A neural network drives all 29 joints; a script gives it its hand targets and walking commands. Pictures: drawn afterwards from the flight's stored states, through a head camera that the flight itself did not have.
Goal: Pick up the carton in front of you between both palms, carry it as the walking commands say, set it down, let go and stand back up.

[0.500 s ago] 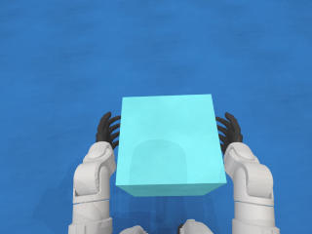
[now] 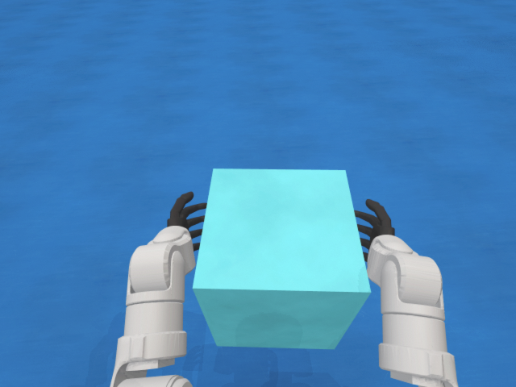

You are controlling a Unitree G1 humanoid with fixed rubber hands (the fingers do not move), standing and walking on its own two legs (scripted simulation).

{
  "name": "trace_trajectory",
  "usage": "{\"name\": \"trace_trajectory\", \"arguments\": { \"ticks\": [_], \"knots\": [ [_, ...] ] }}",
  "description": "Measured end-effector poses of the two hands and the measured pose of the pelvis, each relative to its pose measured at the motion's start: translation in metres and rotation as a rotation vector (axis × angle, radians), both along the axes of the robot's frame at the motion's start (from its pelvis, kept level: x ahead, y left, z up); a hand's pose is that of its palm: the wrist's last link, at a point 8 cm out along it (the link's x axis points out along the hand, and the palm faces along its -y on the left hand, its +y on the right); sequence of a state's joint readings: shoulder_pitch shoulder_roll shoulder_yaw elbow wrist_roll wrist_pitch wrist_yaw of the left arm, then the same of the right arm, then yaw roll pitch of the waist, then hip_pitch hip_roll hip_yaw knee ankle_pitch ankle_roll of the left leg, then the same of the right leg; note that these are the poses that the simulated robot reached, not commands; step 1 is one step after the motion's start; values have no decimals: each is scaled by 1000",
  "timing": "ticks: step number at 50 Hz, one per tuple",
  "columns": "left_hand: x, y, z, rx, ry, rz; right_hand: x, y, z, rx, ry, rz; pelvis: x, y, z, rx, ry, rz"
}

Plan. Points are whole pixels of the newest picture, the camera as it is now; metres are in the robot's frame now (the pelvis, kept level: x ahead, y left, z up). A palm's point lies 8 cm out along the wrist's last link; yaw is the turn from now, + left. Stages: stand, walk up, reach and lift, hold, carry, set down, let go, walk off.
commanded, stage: carry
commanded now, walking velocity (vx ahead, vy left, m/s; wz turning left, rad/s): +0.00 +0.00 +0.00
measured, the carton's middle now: (277, 263) +0.32 +0.00 +0.03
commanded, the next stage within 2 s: none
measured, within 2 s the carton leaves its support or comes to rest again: neither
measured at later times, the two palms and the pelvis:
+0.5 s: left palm (171, 256) +0.27 +0.15 +0.12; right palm (389, 264) +0.27 -0.15 +0.11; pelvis -0.04 +0.00 +0.01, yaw +0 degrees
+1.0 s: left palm (164, 263) +0.26 +0.16 +0.12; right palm (388, 272) +0.25 -0.14 +0.12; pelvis -0.06 +0.01 +0.00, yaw +0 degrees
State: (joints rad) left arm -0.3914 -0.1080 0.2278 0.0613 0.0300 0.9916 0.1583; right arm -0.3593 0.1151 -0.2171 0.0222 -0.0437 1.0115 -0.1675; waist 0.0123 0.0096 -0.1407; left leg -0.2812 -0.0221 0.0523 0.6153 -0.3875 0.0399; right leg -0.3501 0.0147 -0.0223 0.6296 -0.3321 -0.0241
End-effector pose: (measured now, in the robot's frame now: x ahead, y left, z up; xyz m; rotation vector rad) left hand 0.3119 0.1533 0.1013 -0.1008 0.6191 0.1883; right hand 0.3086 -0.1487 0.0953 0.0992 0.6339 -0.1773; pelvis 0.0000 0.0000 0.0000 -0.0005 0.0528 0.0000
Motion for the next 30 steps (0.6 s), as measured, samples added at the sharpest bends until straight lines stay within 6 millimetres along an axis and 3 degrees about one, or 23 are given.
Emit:
{"name": "trace_trajectory", "arguments": {
  "ticks": [30],
  "knots": [
    [-47,1,15,-18,6,2,-48,2,19,9,5,0,-51,2,6,0,-34,-2]
  ]
}}
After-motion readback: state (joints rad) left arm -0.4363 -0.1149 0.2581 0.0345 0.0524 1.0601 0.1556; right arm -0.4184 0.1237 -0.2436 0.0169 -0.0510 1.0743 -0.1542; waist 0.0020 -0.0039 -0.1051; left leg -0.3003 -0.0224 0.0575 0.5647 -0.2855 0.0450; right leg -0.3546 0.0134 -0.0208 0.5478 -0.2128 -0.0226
